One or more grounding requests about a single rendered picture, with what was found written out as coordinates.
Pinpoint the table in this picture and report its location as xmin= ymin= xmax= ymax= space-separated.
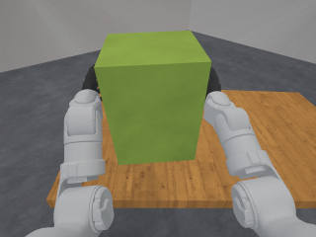
xmin=46 ymin=86 xmax=316 ymax=208

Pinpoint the carton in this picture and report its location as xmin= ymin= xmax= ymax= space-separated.
xmin=94 ymin=31 xmax=212 ymax=165

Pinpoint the right robot upper arm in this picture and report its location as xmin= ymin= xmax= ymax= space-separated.
xmin=231 ymin=175 xmax=316 ymax=237

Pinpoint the right robot forearm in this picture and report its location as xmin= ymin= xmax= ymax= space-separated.
xmin=203 ymin=91 xmax=296 ymax=214

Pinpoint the left robot upper arm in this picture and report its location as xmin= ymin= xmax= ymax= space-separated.
xmin=25 ymin=185 xmax=115 ymax=237

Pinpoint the left robot hand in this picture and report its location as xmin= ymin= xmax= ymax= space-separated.
xmin=82 ymin=64 xmax=103 ymax=101

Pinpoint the left robot forearm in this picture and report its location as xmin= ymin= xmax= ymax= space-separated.
xmin=53 ymin=89 xmax=106 ymax=222

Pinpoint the right robot hand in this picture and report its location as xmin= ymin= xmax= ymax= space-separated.
xmin=205 ymin=66 xmax=221 ymax=100

